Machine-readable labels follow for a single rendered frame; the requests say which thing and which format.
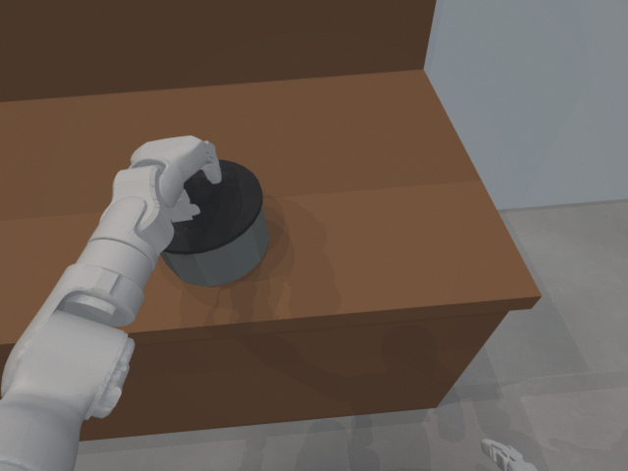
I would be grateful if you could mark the left robot forearm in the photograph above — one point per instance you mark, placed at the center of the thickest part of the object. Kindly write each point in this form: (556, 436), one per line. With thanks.
(106, 283)

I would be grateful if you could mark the robot left hand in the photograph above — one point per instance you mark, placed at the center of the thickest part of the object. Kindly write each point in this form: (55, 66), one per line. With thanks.
(190, 154)

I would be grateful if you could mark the knob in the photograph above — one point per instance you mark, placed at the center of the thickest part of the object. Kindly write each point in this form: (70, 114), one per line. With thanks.
(200, 191)

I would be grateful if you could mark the robot left upper arm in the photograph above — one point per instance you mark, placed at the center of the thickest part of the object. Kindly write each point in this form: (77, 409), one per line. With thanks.
(74, 369)

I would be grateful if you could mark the table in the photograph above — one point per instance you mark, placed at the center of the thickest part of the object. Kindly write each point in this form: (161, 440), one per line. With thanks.
(388, 265)

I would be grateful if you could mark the lid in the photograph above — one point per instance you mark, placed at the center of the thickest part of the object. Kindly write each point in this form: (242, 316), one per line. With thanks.
(235, 207)

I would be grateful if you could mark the pot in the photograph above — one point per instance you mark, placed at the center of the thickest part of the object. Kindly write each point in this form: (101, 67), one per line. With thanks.
(225, 264)

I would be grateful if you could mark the robot right hand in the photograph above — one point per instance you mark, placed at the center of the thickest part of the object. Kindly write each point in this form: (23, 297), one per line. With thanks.
(505, 457)

